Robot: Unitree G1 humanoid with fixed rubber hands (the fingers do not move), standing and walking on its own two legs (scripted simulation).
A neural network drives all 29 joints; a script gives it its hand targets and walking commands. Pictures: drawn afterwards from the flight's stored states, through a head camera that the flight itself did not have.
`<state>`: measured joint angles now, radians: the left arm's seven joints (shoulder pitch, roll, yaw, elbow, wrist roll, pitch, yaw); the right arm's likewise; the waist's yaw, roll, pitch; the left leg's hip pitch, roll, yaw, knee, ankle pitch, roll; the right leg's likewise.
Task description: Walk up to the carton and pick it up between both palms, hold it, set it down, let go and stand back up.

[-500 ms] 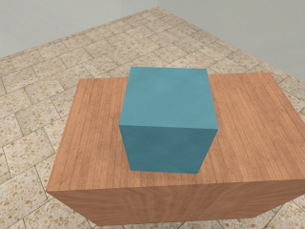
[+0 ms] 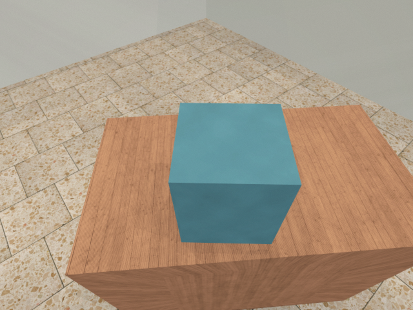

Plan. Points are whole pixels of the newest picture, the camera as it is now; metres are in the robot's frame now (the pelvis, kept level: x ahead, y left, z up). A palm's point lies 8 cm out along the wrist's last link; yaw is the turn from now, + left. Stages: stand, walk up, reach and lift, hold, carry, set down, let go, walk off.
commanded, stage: walk up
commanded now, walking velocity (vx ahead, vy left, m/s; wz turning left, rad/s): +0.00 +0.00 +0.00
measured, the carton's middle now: (228, 177) +0.38 -0.03 +0.01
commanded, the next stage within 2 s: stand in 0.74 s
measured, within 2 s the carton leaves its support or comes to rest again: neither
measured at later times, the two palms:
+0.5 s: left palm out of the picture +0.01 +0.15 -0.13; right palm out of the picture -0.07 -0.29 -0.16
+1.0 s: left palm out of the picture -0.05 +0.15 -0.15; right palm out of the picture -0.05 -0.26 -0.15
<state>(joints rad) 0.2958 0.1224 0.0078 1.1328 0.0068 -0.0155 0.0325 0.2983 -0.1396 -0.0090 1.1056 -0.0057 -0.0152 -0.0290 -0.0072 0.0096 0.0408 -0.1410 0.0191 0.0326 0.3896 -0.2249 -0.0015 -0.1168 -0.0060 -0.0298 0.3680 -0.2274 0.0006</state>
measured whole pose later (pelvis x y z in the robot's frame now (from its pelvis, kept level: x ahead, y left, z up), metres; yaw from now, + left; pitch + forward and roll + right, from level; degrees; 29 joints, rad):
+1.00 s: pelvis -0.02 -0.06 +0.00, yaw -2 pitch -1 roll +0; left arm 0.32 0.13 0.00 1.15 0.01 -0.01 0.03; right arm 0.32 -0.11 0.00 1.15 -0.01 -0.02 -0.04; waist 0.00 0.00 0.03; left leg -0.11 0.01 0.03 0.38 -0.24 0.01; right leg -0.17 0.00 -0.03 0.38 -0.19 -0.01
